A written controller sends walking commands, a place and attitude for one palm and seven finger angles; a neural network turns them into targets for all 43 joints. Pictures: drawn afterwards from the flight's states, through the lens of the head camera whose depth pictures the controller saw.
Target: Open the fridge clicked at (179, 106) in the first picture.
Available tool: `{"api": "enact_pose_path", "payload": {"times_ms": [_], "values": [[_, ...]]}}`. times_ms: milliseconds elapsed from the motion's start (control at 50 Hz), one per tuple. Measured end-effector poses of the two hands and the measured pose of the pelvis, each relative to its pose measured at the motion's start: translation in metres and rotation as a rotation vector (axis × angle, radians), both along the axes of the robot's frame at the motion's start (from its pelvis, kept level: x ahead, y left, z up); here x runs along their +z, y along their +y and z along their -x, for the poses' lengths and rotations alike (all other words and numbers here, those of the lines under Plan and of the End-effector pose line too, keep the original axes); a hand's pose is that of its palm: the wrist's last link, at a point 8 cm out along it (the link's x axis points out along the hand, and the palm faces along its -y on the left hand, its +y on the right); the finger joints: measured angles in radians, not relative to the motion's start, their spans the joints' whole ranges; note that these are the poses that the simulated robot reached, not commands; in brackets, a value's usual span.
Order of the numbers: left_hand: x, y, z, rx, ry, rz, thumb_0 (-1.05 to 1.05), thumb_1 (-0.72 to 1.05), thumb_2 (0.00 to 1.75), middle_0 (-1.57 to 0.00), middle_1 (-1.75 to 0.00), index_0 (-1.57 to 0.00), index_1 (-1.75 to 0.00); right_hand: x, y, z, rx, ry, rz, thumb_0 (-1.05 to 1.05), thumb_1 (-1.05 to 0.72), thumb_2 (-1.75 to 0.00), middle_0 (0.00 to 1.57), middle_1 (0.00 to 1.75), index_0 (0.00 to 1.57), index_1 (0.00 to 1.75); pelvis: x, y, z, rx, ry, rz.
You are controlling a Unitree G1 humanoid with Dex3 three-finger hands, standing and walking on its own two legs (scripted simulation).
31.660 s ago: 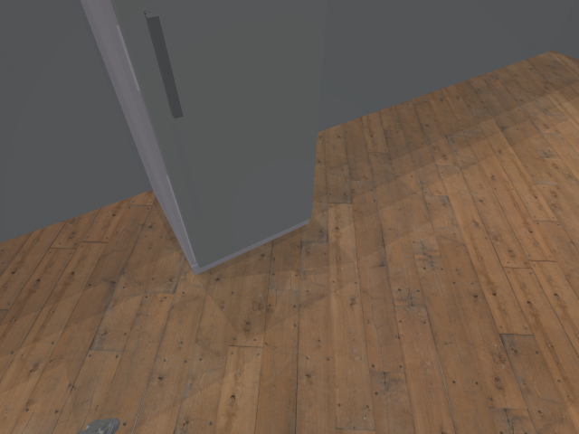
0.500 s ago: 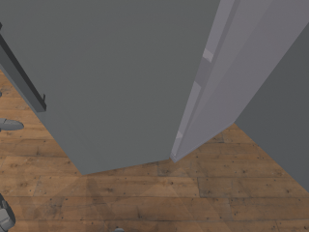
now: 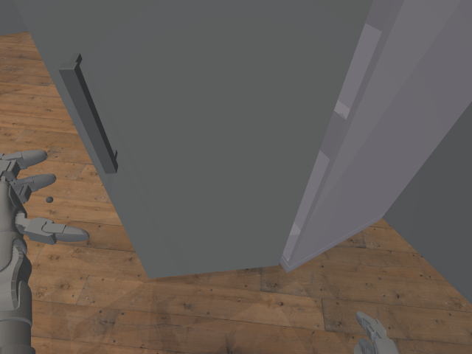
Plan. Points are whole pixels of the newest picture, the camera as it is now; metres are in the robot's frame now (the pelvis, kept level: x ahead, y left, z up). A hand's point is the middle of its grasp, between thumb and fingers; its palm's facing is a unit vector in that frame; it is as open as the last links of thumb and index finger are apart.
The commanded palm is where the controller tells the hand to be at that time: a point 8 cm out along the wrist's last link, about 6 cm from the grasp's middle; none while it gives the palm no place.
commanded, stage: slip the hand off the handle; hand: left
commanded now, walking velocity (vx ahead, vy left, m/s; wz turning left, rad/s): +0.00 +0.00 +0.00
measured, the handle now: (96, 119) +0.46 +0.31 +0.14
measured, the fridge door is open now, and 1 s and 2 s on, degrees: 68 68 68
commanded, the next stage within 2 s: draw the hand back to the body in 0.70 s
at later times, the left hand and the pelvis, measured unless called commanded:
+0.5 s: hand (55, 213) +0.28 +0.31 +0.10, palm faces +0.48 -0.86 -0.19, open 14.7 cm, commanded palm +0.24 +0.35 +0.11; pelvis -0.01 -0.05 +0.00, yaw +1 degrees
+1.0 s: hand (49, 204) +0.28 +0.32 +0.12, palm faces +0.43 -0.90 +0.05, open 14.7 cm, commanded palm +0.23 +0.34 +0.12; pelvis +0.01 -0.02 +0.00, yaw +0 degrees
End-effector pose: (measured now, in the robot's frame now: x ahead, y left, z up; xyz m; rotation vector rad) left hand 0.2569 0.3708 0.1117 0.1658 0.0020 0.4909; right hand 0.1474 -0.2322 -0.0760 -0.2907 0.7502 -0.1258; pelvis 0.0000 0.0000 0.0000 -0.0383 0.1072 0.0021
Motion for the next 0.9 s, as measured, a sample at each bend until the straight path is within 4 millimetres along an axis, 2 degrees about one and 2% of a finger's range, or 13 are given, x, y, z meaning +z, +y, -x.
{"api": "enact_pose_path", "payload": {"times_ms": [100,220,380,620,740,840,900], "values": [[-0.005,-0.013,0.01,-0.01,0.046,0.028,-0.02,-0.55,0.2,-0.25,-1.15,-0.25,-1.15,0.004,-0.003,-0.009,0.022,-0.047,-0.005,0.01,-0.9,-0.89,0.2,0.3,0.21,0.3,0.001,-0.008,0.005,0.009,-0.016,-0.007],[-0.007,-0.03,0.023,0.002,0.05,0.008,-0.02,-0.55,0.2,-0.25,-1.15,-0.25,-1.15,0.006,-0.016,-0.008,0.025,-0.068,-0.006,0.01,-0.9,-0.89,0.2,0.3,0.21,0.3,0.003,-0.02,0.006,0.008,-0.026,-0.015],[0.003,-0.022,0.031,0.057,0.032,-0.007,-0.02,-0.55,0.2,-0.25,-1.15,-0.25,-1.15,-0.004,-0.044,0.008,-0.006,-0.012,0.013,0.01,-0.9,-0.89,0.2,0.3,0.21,0.3,0.002,-0.038,0.007,0.011,-0.03,-0.02],[-0.003,-0.02,0.014,0.015,0.069,0.018,-0.02,-0.55,0.2,-0.25,-1.15,-0.25,-1.15,-0.014,-0.077,0.029,-0.081,0.052,0.04,0.01,-0.9,-0.9,0.2,0.3,0.21,0.3,-0.001,-0.048,0.002,-0.005,0.004,-0.03],[-0.007,-0.012,0.014,0.026,0.063,0.014,-0.02,-0.55,0.2,-0.25,-1.15,-0.25,-1.15,-0.014,-0.078,0.031,-0.099,0.068,0.045,0.01,-0.9,-0.9,0.2,0.3,0.2,0.3,-0.003,-0.045,-0.002,-0.012,0.014,-0.029],[-0.004,-0.01,0.017,0.01,0.046,0.001,-0.02,-0.55,0.2,-0.25,-1.15,-0.25,-1.15,-0.013,-0.068,0.025,-0.094,0.055,0.041,0.02,-0.9,-0.9,0.2,0.3,0.2,0.3,-0.002,-0.037,-0.005,-0.011,0.012,-0.022],[0.0,-0.012,0.018,-0.013,-0.111,0.15,-0.02,-0.55,0.2,-0.25,-1.15,-0.25,-1.15,-0.01,-0.058,0.018,-0.093,0.029,0.034,0.02,-0.9,-0.9,0.2,0.3,0.2,0.3,0.0,-0.031,-0.006,-0.005,-0.001,-0.016]]}}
